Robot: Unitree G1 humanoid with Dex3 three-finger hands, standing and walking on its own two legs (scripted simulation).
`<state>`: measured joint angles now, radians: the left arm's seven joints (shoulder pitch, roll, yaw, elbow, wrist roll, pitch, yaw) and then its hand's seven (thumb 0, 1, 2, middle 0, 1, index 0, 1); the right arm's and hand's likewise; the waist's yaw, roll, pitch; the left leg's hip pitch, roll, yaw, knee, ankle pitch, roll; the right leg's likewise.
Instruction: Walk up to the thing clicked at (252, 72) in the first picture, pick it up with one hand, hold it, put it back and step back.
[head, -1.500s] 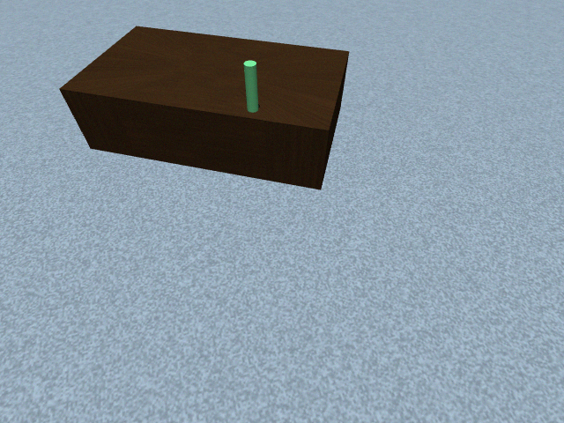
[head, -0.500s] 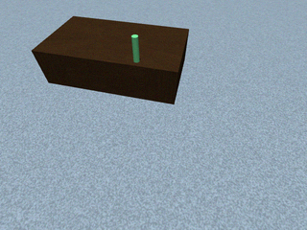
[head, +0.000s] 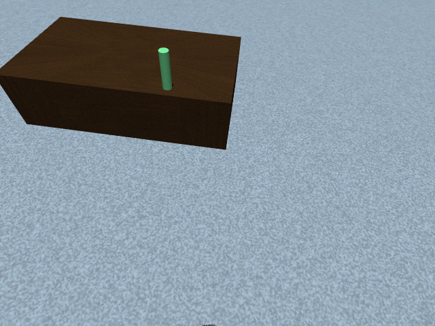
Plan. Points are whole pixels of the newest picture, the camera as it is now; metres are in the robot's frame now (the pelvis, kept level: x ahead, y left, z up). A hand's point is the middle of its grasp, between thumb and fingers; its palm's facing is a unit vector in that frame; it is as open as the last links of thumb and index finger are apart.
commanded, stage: walk up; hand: left
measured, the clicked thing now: (165, 70) +1.31 +0.23 -0.31
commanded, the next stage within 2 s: none
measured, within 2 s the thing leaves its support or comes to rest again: neither
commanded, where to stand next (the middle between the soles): +0.89 +0.01 m, yaw -9 degrees
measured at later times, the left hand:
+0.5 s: hand (111, 236) +0.33 +0.24 -0.13, palm faces -0.11 -0.93 -0.35, open 7.4 cm
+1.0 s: hand (113, 163) +0.56 +0.29 -0.14, palm faces -0.23 -0.91 -0.34, open 7.4 cm
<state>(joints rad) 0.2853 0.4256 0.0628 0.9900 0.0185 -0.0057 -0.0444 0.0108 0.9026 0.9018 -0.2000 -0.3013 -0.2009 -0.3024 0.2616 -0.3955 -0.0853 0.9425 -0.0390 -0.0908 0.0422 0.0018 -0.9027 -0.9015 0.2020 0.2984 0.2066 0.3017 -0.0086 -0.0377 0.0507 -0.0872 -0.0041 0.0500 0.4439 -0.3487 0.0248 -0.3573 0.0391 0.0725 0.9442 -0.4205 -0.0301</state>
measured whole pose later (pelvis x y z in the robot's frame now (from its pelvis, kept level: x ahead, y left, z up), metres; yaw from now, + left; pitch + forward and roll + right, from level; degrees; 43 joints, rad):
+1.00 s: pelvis +0.44 +0.03 +0.00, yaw -10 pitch -2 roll +1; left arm 0.26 0.42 0.05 0.88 0.01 -0.04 -0.07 0.01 0.90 0.90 -0.20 -0.30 -0.20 -0.30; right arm 0.36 -0.40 -0.05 0.83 -0.01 -0.07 0.06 0.00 -0.90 -0.90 0.21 0.30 0.21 0.30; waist -0.03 -0.03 0.09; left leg -0.10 0.04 0.13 0.45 -0.31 0.01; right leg -0.49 -0.07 -0.02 0.75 -0.23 -0.01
